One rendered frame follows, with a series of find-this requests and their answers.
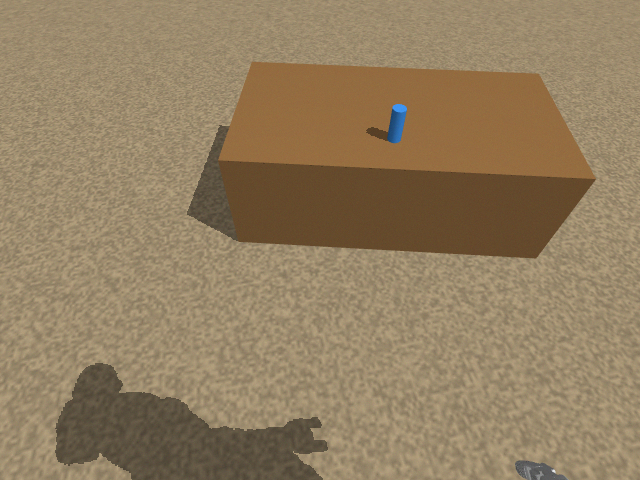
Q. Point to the right robot hand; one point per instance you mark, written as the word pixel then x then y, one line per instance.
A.
pixel 535 471

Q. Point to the can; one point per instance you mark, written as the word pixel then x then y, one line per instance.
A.
pixel 396 123

